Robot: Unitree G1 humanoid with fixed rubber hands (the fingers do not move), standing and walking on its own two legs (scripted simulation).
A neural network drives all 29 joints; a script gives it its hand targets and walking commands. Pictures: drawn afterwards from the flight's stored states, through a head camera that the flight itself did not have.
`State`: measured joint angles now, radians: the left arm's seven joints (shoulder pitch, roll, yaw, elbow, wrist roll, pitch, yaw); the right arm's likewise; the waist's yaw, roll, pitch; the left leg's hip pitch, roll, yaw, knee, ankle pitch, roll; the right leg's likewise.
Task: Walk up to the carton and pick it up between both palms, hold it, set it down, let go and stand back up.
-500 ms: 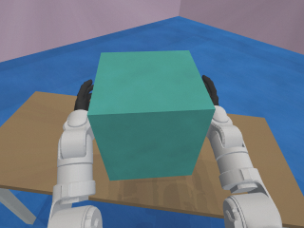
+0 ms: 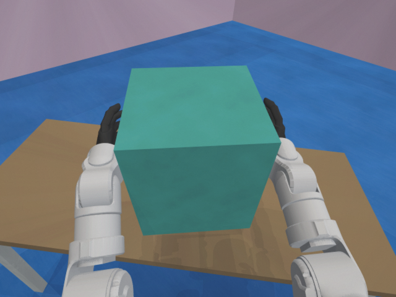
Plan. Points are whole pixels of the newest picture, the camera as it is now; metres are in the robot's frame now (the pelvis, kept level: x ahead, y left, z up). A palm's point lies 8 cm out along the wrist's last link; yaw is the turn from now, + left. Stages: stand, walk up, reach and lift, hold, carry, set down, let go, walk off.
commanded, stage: hold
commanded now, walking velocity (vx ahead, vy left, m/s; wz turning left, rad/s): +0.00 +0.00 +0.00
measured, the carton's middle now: (193, 152) +0.36 +0.00 +0.14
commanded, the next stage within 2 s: none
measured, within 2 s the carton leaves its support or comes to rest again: neither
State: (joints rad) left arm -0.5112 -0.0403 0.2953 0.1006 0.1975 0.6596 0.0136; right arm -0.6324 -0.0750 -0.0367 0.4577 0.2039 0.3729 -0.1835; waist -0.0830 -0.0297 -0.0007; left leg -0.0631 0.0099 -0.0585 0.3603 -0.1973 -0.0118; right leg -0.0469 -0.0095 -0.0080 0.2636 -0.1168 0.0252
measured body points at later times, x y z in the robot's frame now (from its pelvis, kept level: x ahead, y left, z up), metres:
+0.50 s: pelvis +0.00 +0.00 +0.00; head -0.04 +0.02 +0.45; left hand +0.37 +0.16 +0.17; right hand +0.38 -0.16 +0.18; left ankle +0.01 +0.12 -0.75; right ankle +0.02 -0.14 -0.75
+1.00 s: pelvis +0.00 +0.00 +0.00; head -0.04 +0.02 +0.45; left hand +0.37 +0.16 +0.16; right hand +0.38 -0.16 +0.18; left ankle +0.01 +0.12 -0.75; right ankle +0.02 -0.14 -0.75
